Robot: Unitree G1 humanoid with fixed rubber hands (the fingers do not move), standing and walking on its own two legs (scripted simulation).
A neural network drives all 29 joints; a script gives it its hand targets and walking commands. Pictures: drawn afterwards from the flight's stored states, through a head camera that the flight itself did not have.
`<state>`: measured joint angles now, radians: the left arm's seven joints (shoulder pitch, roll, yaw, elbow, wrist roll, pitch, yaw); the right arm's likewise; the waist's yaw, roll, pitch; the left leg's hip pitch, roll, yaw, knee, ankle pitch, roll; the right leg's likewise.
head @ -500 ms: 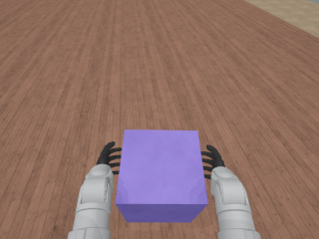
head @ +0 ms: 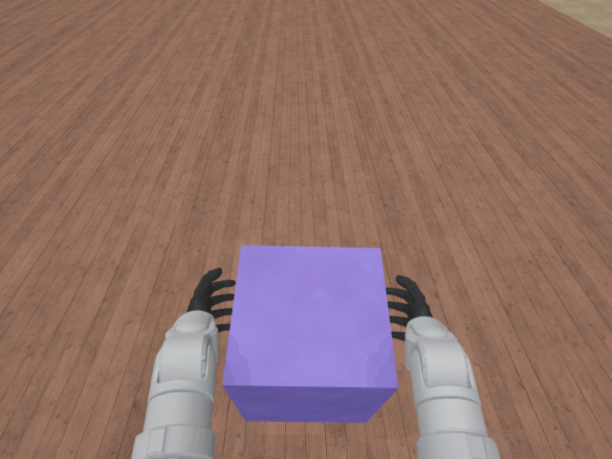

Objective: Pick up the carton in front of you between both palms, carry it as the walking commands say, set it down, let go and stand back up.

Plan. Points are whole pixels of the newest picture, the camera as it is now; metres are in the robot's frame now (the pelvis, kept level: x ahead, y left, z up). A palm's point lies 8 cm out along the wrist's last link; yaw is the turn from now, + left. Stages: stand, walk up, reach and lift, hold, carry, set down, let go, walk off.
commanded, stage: set down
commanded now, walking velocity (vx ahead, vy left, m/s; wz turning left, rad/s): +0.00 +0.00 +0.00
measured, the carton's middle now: (308, 340) +0.33 +0.00 -0.07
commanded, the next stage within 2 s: none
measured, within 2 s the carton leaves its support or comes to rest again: neither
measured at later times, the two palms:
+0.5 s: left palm (240, 352) +0.34 +0.12 -0.14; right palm (400, 355) +0.35 -0.17 -0.15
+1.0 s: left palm (260, 363) +0.39 +0.10 -0.28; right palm (394, 363) +0.40 -0.19 -0.29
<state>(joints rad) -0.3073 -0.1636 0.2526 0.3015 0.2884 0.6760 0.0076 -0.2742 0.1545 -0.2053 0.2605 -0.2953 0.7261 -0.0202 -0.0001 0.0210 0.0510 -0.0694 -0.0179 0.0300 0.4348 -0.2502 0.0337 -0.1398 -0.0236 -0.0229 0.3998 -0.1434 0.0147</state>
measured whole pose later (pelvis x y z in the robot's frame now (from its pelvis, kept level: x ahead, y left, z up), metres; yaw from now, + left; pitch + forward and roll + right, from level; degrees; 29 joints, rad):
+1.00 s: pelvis -0.06 -0.03 -0.21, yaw +6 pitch +44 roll +2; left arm -0.86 -0.19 0.49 0.58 0.27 0.26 0.15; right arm -0.87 0.01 -0.46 0.62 -0.29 0.31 -0.01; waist -0.05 0.07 -0.20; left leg -1.75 -0.07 -0.01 1.50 -0.50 -0.01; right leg -1.82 -0.01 0.01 1.47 -0.41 -0.02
